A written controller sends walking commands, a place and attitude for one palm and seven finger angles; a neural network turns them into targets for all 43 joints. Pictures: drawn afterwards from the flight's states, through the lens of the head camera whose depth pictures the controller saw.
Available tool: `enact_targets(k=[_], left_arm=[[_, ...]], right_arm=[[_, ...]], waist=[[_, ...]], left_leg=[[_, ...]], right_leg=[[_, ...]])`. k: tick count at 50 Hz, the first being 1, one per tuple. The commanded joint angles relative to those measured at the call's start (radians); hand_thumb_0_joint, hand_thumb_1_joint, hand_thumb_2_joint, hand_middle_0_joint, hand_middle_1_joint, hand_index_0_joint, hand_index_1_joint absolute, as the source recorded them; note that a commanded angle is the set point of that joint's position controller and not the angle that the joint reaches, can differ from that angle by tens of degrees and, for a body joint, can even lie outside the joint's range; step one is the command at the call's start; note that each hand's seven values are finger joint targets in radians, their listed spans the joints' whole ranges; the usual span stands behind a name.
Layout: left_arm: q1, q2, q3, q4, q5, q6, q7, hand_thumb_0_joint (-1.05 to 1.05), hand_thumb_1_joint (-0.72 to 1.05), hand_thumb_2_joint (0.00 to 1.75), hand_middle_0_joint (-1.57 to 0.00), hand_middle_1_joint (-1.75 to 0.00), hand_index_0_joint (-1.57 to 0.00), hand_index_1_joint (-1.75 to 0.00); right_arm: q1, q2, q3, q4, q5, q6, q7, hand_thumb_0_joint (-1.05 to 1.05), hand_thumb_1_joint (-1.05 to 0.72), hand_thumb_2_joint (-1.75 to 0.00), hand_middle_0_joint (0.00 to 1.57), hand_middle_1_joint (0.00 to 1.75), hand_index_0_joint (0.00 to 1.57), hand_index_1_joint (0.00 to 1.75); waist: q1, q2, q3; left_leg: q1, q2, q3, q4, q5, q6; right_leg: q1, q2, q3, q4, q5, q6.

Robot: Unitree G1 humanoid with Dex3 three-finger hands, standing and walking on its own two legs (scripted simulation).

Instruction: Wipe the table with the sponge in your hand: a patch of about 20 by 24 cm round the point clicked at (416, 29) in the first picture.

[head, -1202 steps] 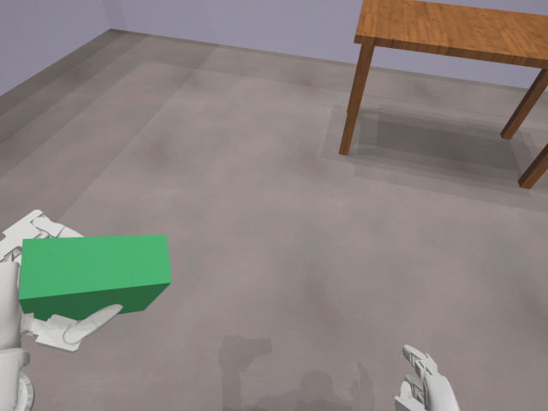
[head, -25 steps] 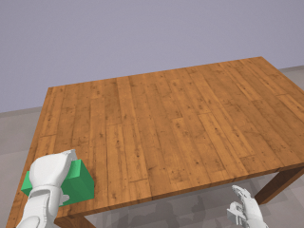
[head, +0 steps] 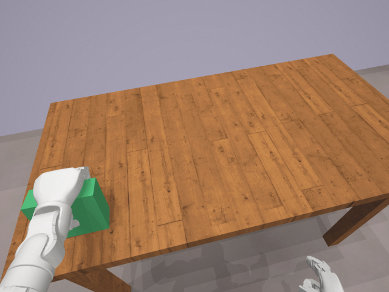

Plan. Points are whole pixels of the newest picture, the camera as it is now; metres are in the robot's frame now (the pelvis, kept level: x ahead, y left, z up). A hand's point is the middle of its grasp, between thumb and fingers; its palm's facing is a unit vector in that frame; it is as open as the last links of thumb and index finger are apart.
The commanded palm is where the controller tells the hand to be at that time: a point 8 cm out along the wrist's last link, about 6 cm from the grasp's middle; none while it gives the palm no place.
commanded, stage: wipe forward along the first lane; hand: left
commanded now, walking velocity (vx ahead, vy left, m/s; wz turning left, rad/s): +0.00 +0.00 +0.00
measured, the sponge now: (74, 215) +0.26 +0.33 -0.03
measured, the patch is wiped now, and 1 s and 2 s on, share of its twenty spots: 0.20 0.35 0.45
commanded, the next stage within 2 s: slide across to the middle lane in 0.90 s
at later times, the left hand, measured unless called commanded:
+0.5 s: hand (73, 180) +0.32 +0.34 +0.01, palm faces -0.16 +0.03 -0.99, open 9.9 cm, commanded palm +0.32 +0.34 +0.05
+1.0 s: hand (72, 158) +0.38 +0.37 +0.02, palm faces -0.16 +0.03 -0.99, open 9.9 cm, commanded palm +0.37 +0.36 +0.05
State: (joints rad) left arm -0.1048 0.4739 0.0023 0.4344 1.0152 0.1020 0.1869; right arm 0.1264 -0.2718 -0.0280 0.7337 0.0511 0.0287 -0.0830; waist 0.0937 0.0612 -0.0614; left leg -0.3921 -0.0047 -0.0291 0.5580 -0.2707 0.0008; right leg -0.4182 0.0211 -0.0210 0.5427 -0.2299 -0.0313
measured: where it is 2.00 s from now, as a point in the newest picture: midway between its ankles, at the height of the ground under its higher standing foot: outside the picture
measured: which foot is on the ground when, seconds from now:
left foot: down 0.00-1.00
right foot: down 0.00-1.00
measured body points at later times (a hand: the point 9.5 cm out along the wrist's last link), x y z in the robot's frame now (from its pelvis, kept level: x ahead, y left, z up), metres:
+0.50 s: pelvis -0.01 +0.00 -0.01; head +0.03 -0.02 +0.44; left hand +0.32 +0.34 +0.07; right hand +0.12 -0.27 -0.14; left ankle +0.01 +0.12 -0.73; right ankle +0.03 -0.10 -0.73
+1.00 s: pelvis -0.01 +0.01 -0.02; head +0.06 +0.01 +0.43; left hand +0.38 +0.37 +0.07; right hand +0.07 -0.27 -0.14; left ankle +0.01 +0.12 -0.73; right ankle +0.03 -0.10 -0.73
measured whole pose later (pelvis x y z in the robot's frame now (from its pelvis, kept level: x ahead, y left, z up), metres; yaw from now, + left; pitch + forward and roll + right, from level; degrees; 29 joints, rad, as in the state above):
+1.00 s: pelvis -0.01 +0.01 -0.02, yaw -1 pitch +14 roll -2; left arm -0.60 0.66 0.08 1.01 1.07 -0.03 0.21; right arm 0.26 -0.28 -0.02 0.74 0.07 0.09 -0.06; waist -0.02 0.03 -0.11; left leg -0.64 0.00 -0.03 0.71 -0.31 0.01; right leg -0.64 0.03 -0.02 0.63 -0.24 -0.02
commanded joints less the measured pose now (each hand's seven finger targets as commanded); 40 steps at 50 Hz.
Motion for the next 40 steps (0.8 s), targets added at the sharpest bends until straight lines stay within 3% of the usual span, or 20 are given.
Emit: enact_targets(k=[1, 3, 4, 5, 7, 8, 10, 13, 17, 18, 19, 20, 22, 23, 24, 27, 28, 31, 34, 40], left_arm=[[-0.226, 0.150, 0.040, -0.016, 0.015, -0.002, 0.049, 0.00, 0.10, 1.30, -1.20, -1.60, -1.20, -1.60], [-0.247, 0.211, 0.094, 0.007, 0.012, -0.006, 0.058, 0.00, 0.10, 1.30, -1.20, -1.60, -1.20, -1.60], [-0.275, 0.182, 0.060, 0.015, 0.008, -0.007, 0.057, 0.00, 0.10, 1.30, -1.20, -1.60, -1.20, -1.60], [-0.303, 0.201, 0.070, 0.037, 0.010, -0.011, 0.060, 0.00, 0.10, 1.30, -1.20, -1.60, -1.20, -1.60], [-0.330, 0.231, 0.085, 0.083, 0.015, -0.014, 0.061, 0.00, 0.10, 1.30, -1.20, -1.60, -1.20, -1.60], [-0.354, 0.276, 0.120, 0.081, 0.015, -0.021, 0.066, 0.00, 0.10, 1.30, -1.20, -1.60, -1.20, -1.60], [-0.350, 0.234, 0.083, 0.110, 0.019, -0.025, 0.065, 0.00, 0.10, 1.30, -1.20, -1.60, -1.20, -1.60], [-0.419, 0.289, 0.108, 0.150, 0.029, -0.032, 0.064, 0.00, 0.10, 1.30, -1.20, -1.60, -1.20, -1.60], [-0.439, 0.266, 0.076, 0.196, 0.028, -0.038, 0.056, 0.00, 0.10, 1.30, -1.20, -1.60, -1.20, -1.60], [-0.464, 0.311, 0.116, 0.206, 0.028, -0.045, 0.059, 0.00, 0.10, 1.30, -1.20, -1.60, -1.20, -1.60], [-0.472, 0.280, 0.081, 0.217, 0.027, -0.047, 0.057, 0.00, 0.10, 1.30, -1.20, -1.60, -1.20, -1.60], [-0.491, 0.283, 0.082, 0.229, 0.026, -0.052, 0.058, 0.00, 0.10, 1.30, -1.20, -1.60, -1.20, -1.60], [-0.513, 0.306, 0.096, 0.264, 0.031, -0.063, 0.062, 0.00, 0.10, 1.30, -1.20, -1.60, -1.20, -1.60], [-0.534, 0.349, 0.131, 0.274, 0.032, -0.071, 0.066, 0.00, 0.10, 1.30, -1.20, -1.60, -1.20, -1.60], [-0.558, 0.325, 0.101, 0.281, 0.035, -0.077, 0.067, 0.00, 0.10, 1.30, -1.20, -1.60, -1.20, -1.60], [-0.608, 0.344, 0.097, 0.333, 0.052, -0.083, 0.073, 0.00, 0.10, 1.30, -1.20, -1.60, -1.20, -1.60], [-0.638, 0.361, 0.112, 0.326, 0.052, -0.089, 0.077, 0.00, 0.10, 1.30, -1.20, -1.60, -1.20, -1.60], [-0.675, 0.355, 0.083, 0.371, 0.060, -0.085, 0.077, 0.00, 0.10, 1.30, -1.20, -1.60, -1.20, -1.60], [-0.678, 0.392, 0.111, 0.399, 0.049, -0.089, 0.076, 0.00, 0.10, 1.30, -1.20, -1.60, -1.20, -1.60], [-0.700, 0.430, 0.125, 0.451, 0.057, -0.094, 0.067, 0.00, 0.10, 1.30, -1.20, -1.60, -1.20, -1.60]], right_arm=[[-0.070, -0.125, -0.046, -0.136, 0.004, -0.043, -0.011, 0.00, -0.90, -0.90, 0.20, 0.30, 0.20, 0.30], [-0.055, -0.135, -0.050, -0.127, 0.004, -0.039, -0.011, 0.00, -0.90, -0.90, 0.20, 0.30, 0.20, 0.30], [-0.048, -0.131, -0.048, -0.134, 0.008, -0.040, -0.013, 0.00, -0.90, -0.90, 0.20, 0.30, 0.20, 0.30], [-0.042, -0.135, -0.049, -0.129, 0.008, -0.041, -0.015, 0.00, -0.90, -0.90, 0.20, 0.30, 0.20, 0.30], [-0.031, -0.140, -0.049, -0.121, 0.008, -0.037, -0.016, 0.00, -0.90, -0.90, 0.20, 0.30, 0.20, 0.30], [-0.023, -0.145, -0.049, -0.118, 0.009, -0.037, -0.017, 0.00, -0.90, -0.90, 0.20, 0.30, 0.20, 0.30], [-0.009, -0.138, -0.051, -0.124, 0.011, -0.036, -0.016, 0.00, -0.90, -0.90, 0.20, 0.30, 0.20, 0.30], [0.005, -0.145, -0.049, -0.114, 0.011, -0.031, -0.014, 0.00, -0.90, -0.90, 0.20, 0.30, 0.20, 0.30], [0.020, -0.143, -0.048, -0.122, 0.013, -0.021, -0.011, 0.00, -0.90, -0.90, 0.20, 0.30, 0.20, 0.30], [0.024, -0.148, -0.049, -0.115, 0.014, -0.019, -0.011, 0.00, -0.90, -0.90, 0.20, 0.30, 0.20, 0.30], [0.032, -0.143, -0.048, -0.123, 0.014, -0.019, -0.012, 0.00, -0.90, -0.90, 0.20, 0.30, 0.20, 0.30], [0.036, -0.144, -0.047, -0.122, 0.014, -0.018, -0.013, 0.00, -0.90, -0.90, 0.20, 0.30, 0.20, 0.30], [0.048, -0.147, -0.049, -0.118, 0.012, -0.017, -0.012, 0.00, -0.90, -0.90, 0.20, 0.30, 0.20, 0.30], [0.048, -0.152, -0.048, -0.112, 0.013, -0.016, -0.014, 0.00, -0.90, -0.90, 0.20, 0.30, 0.20, 0.30], [0.062, -0.149, -0.048, -0.115, 0.014, -0.017, -0.015, 0.00, -0.90, -0.90, 0.20, 0.30, 0.20, 0.30], [0.073, -0.152, -0.047, -0.108, 0.015, -0.011, -0.012, 0.00, -0.90, -0.90, 0.20, 0.30, 0.20, 0.30], [0.075, -0.154, -0.047, -0.102, 0.015, -0.012, -0.011, 0.00, -0.90, -0.90, 0.20, 0.30, 0.20, 0.30], [0.096, -0.154, -0.048, -0.100, 0.016, -0.008, -0.009, 0.00, -0.90, -0.90, 0.20, 0.30, 0.20, 0.30], [0.115, -0.159, -0.049, -0.095, 0.015, 0.001, -0.009, 0.00, -0.90, -0.90, 0.20, 0.30, 0.20, 0.30], [0.133, -0.167, -0.048, -0.086, 0.015, 0.020, -0.001, 0.00, -0.90, -0.90, 0.20, 0.30, 0.20, 0.30]], waist=[[-0.055, -0.131, -0.155], [-0.053, -0.151, -0.170], [-0.068, -0.158, -0.171], [-0.072, -0.180, -0.158], [-0.076, -0.183, -0.151], [-0.072, -0.164, -0.167], [-0.075, -0.152, -0.183], [-0.084, -0.112, -0.179], [-0.087, -0.110, -0.193], [-0.089, -0.122, -0.202], [-0.094, -0.102, -0.207], [-0.099, -0.129, -0.193], [-0.101, -0.142, -0.189], [-0.100, -0.140, -0.196], [-0.112, -0.137, -0.204], [-0.118, -0.119, -0.182], [-0.117, -0.090, -0.202], [-0.128, -0.091, -0.230], [-0.123, -0.095, -0.289], [-0.125, -0.085, -0.274]], left_leg=[[0.006, -0.033, 0.011, -0.041, 0.040, 0.042], [-0.010, -0.033, 0.009, -0.033, 0.032, 0.044], [-0.021, -0.032, 0.014, -0.031, 0.015, 0.048], [-0.034, -0.032, 0.014, -0.021, 0.005, 0.050], [-0.057, -0.032, 0.016, -0.016, -0.011, 0.050], [-0.062, -0.032, 0.013, -0.015, -0.012, 0.050], [-0.064, -0.033, 0.019, -0.007, -0.007, 0.052], [-0.080, -0.031, 0.017, -0.002, -0.025, 0.050], [-0.095, -0.031, 0.018, 0.007, -0.019, 0.051], [-0.099, -0.029, 0.015, 0.009, -0.021, 0.052], [-0.105, -0.031, 0.018, 0.010, -0.031, 0.053], [-0.112, -0.028, 0.017, 0.011, -0.048, 0.054], [-0.133, -0.027, 0.017, 0.016, -0.063, 0.054], [-0.137, -0.025, 0.013, 0.017, -0.059, 0.056], [-0.141, -0.026, 0.017, 0.022, -0.062, 0.058], [-0.161, -0.024, 0.015, 0.025, -0.088, 0.054], [-0.149, -0.021, 0.012, 0.025, -0.078, 0.055], [-0.152, -0.020, 0.013, 0.034, -0.076, 0.055], [-0.156, -0.018, 0.014, 0.046, -0.029, 0.059], [-0.178, -0.015, 0.013, 0.051, -0.015, 0.057]], right_leg=[[0.069, -0.009, 0.066, -0.090, 0.044, -0.024], [0.073, -0.006, 0.081, -0.088, 0.037, -0.024], [0.071, -0.011, 0.063, -0.087, 0.020, -0.016], [0.061, -0.012, 0.070, -0.087, 0.015, -0.014], [0.049, -0.014, 0.069, -0.086, -0.005, -0.012], [0.054, -0.012, 0.079, -0.080, -0.007, -0.017], [0.053, -0.015, 0.065, -0.075, -0.002, -0.013], [0.029, -0.014, 0.074, -0.073, -0.026, -0.018], [0.033, -0.016, 0.063, -0.065, -0.011, -0.015], [0.033, -0.013, 0.068, -0.063, -0.015, -0.016], [0.031, -0.015, 0.058, -0.060, -0.029, -0.012], [0.019, -0.016, 0.058, -0.067, -0.049, -0.011], [0.010, -0.017, 0.061, -0.066, -0.066, -0.009], [0.008, -0.013, 0.066, -0.065, -0.066, -0.013], [0.010, -0.015, 0.058, -0.060, -0.065, -0.008], [-0.033, -0.014, 0.055, -0.058, -0.101, -0.011], [-0.039, -0.012, 0.055, -0.052, -0.092, -0.016], [-0.039, -0.012, 0.050, -0.045, -0.083, -0.013], [0.008, -0.013, 0.055, -0.031, -0.016, -0.014], [-0.006, -0.009, 0.051, -0.024, 0.009, -0.015]])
